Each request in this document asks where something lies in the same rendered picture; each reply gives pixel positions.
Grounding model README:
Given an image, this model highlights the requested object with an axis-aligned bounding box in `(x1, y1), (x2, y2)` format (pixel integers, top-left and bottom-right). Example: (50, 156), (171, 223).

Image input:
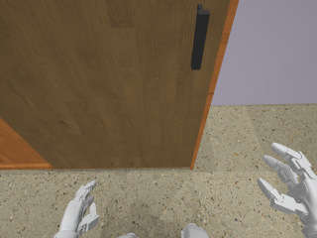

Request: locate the robot left hand
(58, 180), (99, 236)

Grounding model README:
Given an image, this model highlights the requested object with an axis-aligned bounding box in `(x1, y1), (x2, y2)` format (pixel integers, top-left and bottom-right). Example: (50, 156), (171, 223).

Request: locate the handle
(190, 4), (210, 70)

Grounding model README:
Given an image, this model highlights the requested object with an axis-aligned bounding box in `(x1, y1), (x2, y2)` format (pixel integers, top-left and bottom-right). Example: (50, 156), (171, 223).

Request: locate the right robot thigh
(180, 226), (210, 238)

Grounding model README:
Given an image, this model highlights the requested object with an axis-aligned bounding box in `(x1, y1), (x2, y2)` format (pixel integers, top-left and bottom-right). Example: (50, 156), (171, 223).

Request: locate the right robot forearm
(302, 223), (317, 238)

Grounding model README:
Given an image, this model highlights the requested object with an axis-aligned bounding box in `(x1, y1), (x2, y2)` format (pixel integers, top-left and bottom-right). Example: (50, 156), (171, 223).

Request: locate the wardrobe door
(0, 0), (231, 169)
(0, 118), (48, 165)

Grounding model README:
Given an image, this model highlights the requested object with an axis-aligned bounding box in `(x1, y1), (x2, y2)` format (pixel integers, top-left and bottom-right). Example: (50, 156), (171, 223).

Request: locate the robot right hand
(257, 142), (317, 226)

